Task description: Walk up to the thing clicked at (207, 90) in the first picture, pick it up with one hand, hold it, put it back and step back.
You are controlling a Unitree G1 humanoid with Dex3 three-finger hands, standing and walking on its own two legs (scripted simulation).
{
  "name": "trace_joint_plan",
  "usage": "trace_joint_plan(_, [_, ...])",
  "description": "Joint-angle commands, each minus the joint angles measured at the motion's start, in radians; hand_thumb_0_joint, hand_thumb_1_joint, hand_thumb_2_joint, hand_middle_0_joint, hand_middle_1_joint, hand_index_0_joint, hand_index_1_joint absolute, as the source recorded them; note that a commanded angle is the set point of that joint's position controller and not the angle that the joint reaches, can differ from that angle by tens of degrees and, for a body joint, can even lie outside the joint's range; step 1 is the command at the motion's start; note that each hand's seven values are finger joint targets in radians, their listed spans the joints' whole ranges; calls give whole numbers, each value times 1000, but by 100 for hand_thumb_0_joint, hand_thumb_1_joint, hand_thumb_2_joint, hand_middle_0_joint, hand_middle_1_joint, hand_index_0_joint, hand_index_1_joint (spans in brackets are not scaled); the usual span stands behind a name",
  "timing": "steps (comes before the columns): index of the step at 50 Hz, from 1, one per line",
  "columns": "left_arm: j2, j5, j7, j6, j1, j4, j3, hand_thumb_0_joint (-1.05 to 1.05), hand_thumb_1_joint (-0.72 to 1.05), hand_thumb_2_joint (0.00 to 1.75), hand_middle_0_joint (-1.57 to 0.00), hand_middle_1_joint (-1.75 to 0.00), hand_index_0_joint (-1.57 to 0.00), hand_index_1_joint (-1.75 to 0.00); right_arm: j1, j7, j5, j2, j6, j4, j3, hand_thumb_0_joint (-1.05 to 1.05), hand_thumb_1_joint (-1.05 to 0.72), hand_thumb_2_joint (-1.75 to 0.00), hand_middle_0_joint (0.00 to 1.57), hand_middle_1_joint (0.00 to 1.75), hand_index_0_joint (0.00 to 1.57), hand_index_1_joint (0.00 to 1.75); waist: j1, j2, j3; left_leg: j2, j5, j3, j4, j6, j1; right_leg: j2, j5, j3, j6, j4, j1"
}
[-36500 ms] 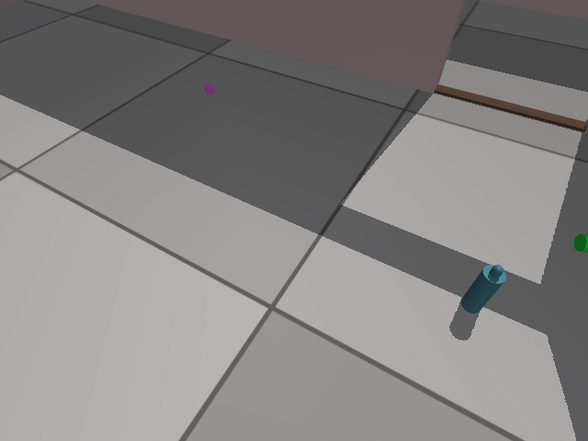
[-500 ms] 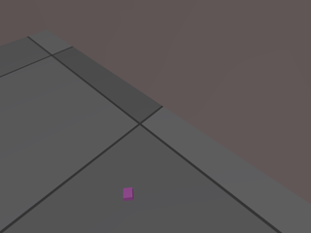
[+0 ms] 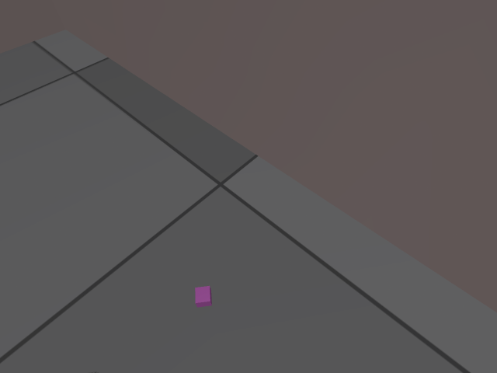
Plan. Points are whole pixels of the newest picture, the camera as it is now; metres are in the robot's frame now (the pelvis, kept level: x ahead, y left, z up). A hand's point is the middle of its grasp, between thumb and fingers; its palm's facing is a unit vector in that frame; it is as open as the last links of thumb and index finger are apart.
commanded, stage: step back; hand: left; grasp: from above
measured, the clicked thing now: (203, 296) +0.48 +0.21 -0.75
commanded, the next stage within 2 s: none
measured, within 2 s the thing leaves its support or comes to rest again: neither
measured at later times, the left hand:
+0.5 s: hand out of the picture +0.04 +0.32 -0.18, palm faces -0.07 -0.93 -0.36, open 7.4 cm
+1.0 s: hand out of the picture -0.08 +0.32 -0.16, palm faces +0.00 -0.91 -0.41, open 7.4 cm
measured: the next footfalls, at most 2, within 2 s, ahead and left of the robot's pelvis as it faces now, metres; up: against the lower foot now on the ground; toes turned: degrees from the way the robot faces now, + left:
right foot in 0.66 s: -0.12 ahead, -0.08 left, +0.00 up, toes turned -2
left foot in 1.02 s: -0.20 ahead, +0.17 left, +0.00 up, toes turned -2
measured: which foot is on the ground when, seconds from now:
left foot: down 0.00-0.68, up 0.70-1.00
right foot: down 0.00-0.22, up 0.24-0.64, down 0.66-1.00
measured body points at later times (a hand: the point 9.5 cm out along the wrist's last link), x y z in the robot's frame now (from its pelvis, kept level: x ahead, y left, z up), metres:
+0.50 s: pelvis -0.08 +0.06 -0.01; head +0.00 +0.08 +0.43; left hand +0.05 +0.37 -0.15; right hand +0.00 -0.25 -0.13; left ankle -0.04 +0.15 -0.75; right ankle -0.14 -0.08 -0.67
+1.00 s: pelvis -0.22 +0.05 -0.03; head -0.16 +0.05 +0.42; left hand -0.08 +0.37 -0.13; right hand -0.14 -0.27 -0.14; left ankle -0.24 +0.17 -0.74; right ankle -0.16 -0.08 -0.75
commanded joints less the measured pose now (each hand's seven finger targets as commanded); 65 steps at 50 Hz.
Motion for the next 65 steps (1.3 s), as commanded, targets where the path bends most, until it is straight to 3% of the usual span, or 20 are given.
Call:
trace_joint_plan(1, [301,13,23,-9,-46,-144,79,0,90,90,-20,-30,-20,-30,12,-6,1,-199,15,-122,-72,0,-90,-90,20,30,20,30,3,-166,-147,-84,-262,-17,425,54,-104,-342,559,272,-222,-23,-4])
trace_joint_plan(7, [276,31,26,10,-87,-240,70,0,90,90,-20,-30,-20,-30,107,-3,-8,-198,20,-174,-85,0,-90,-90,20,30,20,30,-9,-179,-153,-35,-213,-16,285,60,-164,-278,535,182,-172,164,20])
trace_joint_plan(9, [277,15,21,30,-97,-259,64,0,90,90,-20,-30,-20,-30,148,-4,-26,-195,7,-164,-96,0,-90,-90,20,30,20,30,-33,-119,-140,-35,116,15,3,52,-60,-214,402,133,-111,274,-41])
trace_joint_plan(10, [225,1,19,42,-64,-271,55,0,90,90,-20,-30,-20,-30,121,-8,-48,-252,0,-188,-114,0,-90,-90,20,30,20,30,-13,29,-128,83,392,-154,-60,80,-30,-100,206,88,-46,398,-122])
trace_joint_plan(11, [173,-3,24,50,-34,-280,47,0,90,90,-20,-30,-20,-30,101,-8,-53,-337,-10,-207,-128,0,-90,-90,20,30,20,30,4,225,-129,256,635,-398,-85,155,69,84,-383,107,-14,537,-326])
trace_joint_plan(12, [216,5,38,56,-47,-271,58,0,90,90,-20,-30,-20,-30,109,-8,-32,-395,-12,-213,-139,0,-90,-90,20,30,20,30,-41,207,-165,326,647,-463,-69,262,-5,112,-506,239,-10,682,-273])
trace_joint_plan(16, [234,-5,39,56,22,-241,60,0,90,90,-20,-30,-20,-30,7,-31,-29,-267,-16,-257,-109,0,-90,-90,20,30,20,30,29,134,-175,189,607,-217,23,206,101,99,-308,273,-8,854,-370])
trace_joint_plan(23, [230,14,26,41,3,-295,70,0,90,90,-20,-30,-20,-30,115,-42,-23,-264,-14,-277,-114,0,-90,-90,20,30,20,30,-46,90,-146,231,637,-224,48,277,191,72,-336,210,45,680,-366])
trace_joint_plan(29, [222,18,11,32,110,-276,81,0,90,90,-20,-30,-20,-30,43,-31,-24,-287,-4,-321,-113,0,-90,-90,20,30,20,30,-16,119,-211,234,379,-213,50,251,80,15,-260,116,16,389,-192])
trace_joint_plan(32, [223,31,3,23,218,-235,91,0,90,90,-20,-30,-20,-30,-1,-24,-12,-283,11,-319,-106,0,-90,-90,20,30,20,30,35,107,-186,166,133,-163,84,149,-143,9,-32,91,-33,104,18])
trace_joint_plan(34, [369,33,-1,16,173,-275,123,0,90,90,-20,-30,-20,-30,-28,-23,0,-202,13,-338,-87,0,-90,-90,20,30,20,30,53,-264,-77,-122,-299,-18,423,24,-358,-319,-57,567,-218,-84,-104])
trace_joint_plan(35, [409,43,3,10,89,-321,127,0,90,90,-20,-30,-20,-30,-30,-31,-10,-228,19,-320,-100,0,-90,-90,20,30,20,30,56,-269,-28,-131,-407,-99,662,7,-294,-429,31,661,-319,-103,-278])
trace_joint_plan(39, [284,37,19,5,-55,-371,101,0,90,90,-20,-30,-20,-30,110,-30,5,-228,8,-268,-92,0,-90,-90,20,30,20,30,-30,-158,-62,-171,-258,-131,780,6,-292,-224,320,286,-192,34,-160])
trace_joint_plan(46, [285,40,32,18,50,-388,91,0,90,90,-20,-30,-20,-30,103,-24,-11,-214,5,-300,-86,0,-90,-90,20,30,20,30,36,-221,-128,-55,-311,-40,322,10,-235,-263,410,296,-187,131,56])
trace_joint_plan(49, [298,21,19,35,36,-395,81,0,90,90,-20,-30,-20,-30,193,-17,-20,-206,-9,-254,-98,0,-90,-90,20,30,20,30,-7,-164,-172,-67,-15,37,-21,29,-52,-197,359,227,-129,251,-8])
trace_joint_plan(51, [221,11,15,40,69,-414,64,0,90,90,-20,-30,-20,-30,152,-16,-47,-335,-17,-283,-131,0,-90,-90,20,30,20,30,7,128,-161,243,229,-393,-70,159,74,4,-80,130,-15,470,-317])
trace_joint_plan(52, [254,12,31,40,-20,-418,83,0,90,90,-20,-30,-20,-30,127,-9,-34,-417,-14,-299,-142,0,-90,-90,20,30,20,30,-57,223,-135,364,379,-511,-106,311,-86,93,-459,167,7,662,-309])
trace_joint_plan(56, [243,1,31,44,80,-355,88,0,90,90,-20,-30,-20,-30,-1,-30,-35,-286,-18,-318,-105,0,-90,-90,20,30,20,30,34,112,-83,229,441,-229,-17,247,-77,106,-314,259,-4,934,-369])
trace_joint_plan(61, [231,19,17,33,69,-368,86,0,90,90,-20,-30,-20,-30,84,-36,-33,-275,-13,-324,-113,0,-90,-90,20,30,20,30,-28,128,-119,232,465,-220,45,287,96,56,-331,191,51,681,-361])
trace_joint_plan(65, [222,18,11,23,146,-328,83,0,90,90,-20,-30,-20,-30,43,-28,-31,-302,2,-344,-117,0,-90,-90,20,30,20,30,-6,191,-170,209,368,-187,72,241,39,22,-242,97,27,337,-193])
